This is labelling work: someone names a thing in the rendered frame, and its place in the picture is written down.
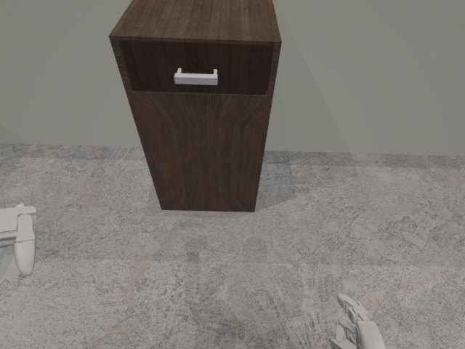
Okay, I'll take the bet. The right robot hand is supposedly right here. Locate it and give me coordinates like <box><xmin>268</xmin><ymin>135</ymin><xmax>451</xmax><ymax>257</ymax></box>
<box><xmin>331</xmin><ymin>294</ymin><xmax>387</xmax><ymax>349</ymax></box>

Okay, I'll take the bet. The drawer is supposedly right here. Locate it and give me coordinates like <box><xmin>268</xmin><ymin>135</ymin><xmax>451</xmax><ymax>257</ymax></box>
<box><xmin>119</xmin><ymin>40</ymin><xmax>272</xmax><ymax>95</ymax></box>

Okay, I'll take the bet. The handle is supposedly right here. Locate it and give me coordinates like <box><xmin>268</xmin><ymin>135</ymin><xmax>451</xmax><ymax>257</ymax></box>
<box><xmin>174</xmin><ymin>68</ymin><xmax>218</xmax><ymax>85</ymax></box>

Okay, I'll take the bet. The left robot hand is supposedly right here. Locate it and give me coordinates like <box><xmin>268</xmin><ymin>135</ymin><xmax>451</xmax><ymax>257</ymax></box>
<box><xmin>0</xmin><ymin>204</ymin><xmax>41</xmax><ymax>285</ymax></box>

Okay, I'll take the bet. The cabinet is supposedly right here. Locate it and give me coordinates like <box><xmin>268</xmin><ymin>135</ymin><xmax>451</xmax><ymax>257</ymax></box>
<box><xmin>109</xmin><ymin>0</ymin><xmax>282</xmax><ymax>212</ymax></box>

